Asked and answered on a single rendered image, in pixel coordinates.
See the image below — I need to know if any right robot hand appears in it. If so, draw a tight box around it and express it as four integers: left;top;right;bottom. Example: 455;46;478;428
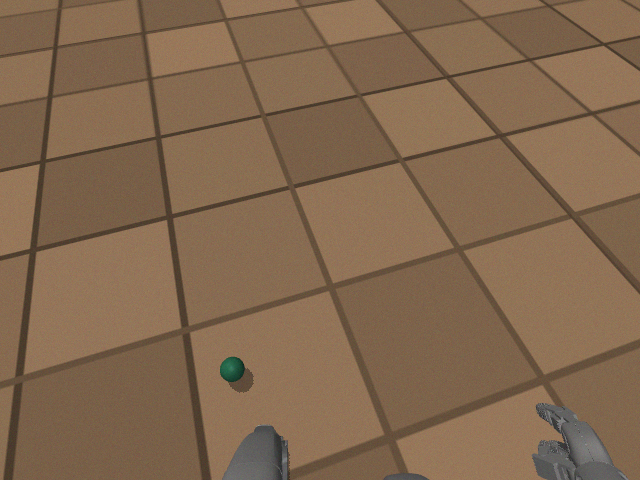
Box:
532;403;614;480

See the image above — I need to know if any right robot arm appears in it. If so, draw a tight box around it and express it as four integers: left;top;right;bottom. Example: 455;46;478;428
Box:
574;461;629;480

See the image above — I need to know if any ball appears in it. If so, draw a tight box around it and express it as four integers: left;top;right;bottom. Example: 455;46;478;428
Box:
220;357;245;382

